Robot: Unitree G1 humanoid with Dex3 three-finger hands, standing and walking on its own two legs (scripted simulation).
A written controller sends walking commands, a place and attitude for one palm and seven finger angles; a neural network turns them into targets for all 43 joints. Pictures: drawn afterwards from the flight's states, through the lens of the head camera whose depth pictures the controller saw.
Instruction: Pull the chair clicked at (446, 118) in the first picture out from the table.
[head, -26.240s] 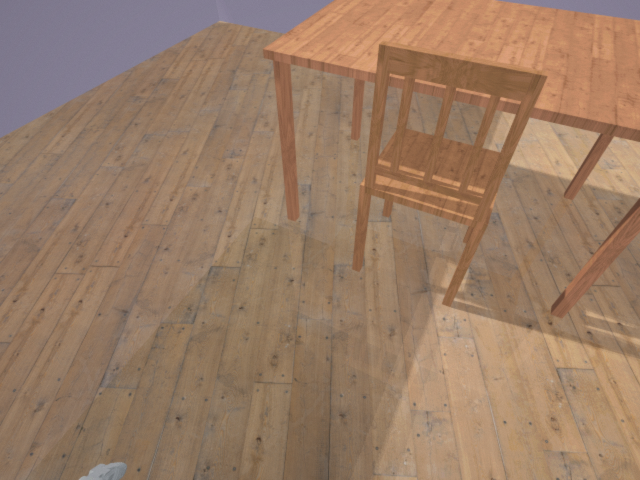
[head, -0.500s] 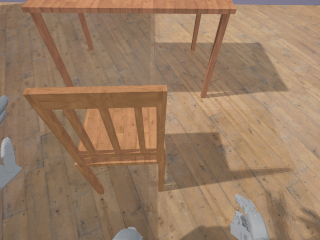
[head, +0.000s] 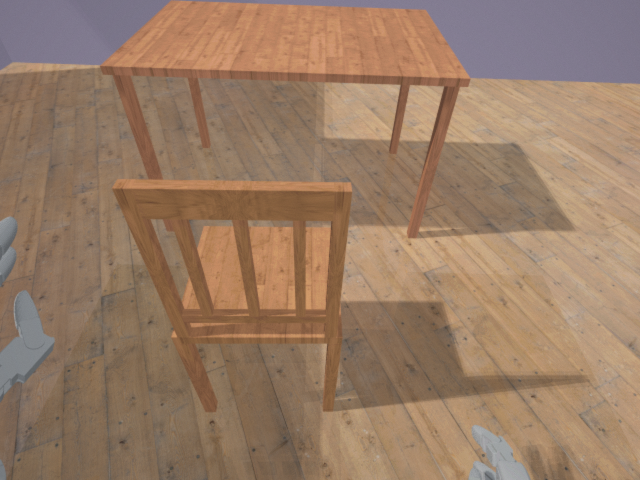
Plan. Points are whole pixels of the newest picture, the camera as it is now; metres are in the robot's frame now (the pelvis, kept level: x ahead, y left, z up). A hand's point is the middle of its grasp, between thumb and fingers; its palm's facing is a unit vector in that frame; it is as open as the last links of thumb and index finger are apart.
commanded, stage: stop stepping back and stand still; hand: left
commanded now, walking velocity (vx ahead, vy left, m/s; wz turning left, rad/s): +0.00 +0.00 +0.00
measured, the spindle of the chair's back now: (247, 270) +0.51 +0.17 -0.10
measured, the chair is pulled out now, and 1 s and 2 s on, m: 0.67 0.67 0.67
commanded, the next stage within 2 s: let the arm hang, fingers relaxed in 0.12 s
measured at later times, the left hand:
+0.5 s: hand out of the picture +0.10 +0.16 -0.16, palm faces +0.07 -0.99 -0.13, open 7.1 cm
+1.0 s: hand out of the picture -0.01 +0.16 -0.17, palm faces +0.05 -0.98 -0.21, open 7.3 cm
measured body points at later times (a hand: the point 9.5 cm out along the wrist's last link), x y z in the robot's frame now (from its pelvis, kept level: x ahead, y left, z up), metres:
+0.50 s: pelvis +0.02 +0.00 +0.00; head +0.04 +0.02 +0.45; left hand +0.10 +0.21 -0.15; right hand +0.09 -0.23 -0.14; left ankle +0.01 +0.12 -0.74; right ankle +0.05 -0.13 -0.74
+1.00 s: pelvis +0.01 -0.01 +0.00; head +0.02 -0.03 +0.45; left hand -0.01 +0.21 -0.15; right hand -0.02 -0.22 -0.16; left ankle +0.01 +0.12 -0.74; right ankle +0.05 -0.13 -0.74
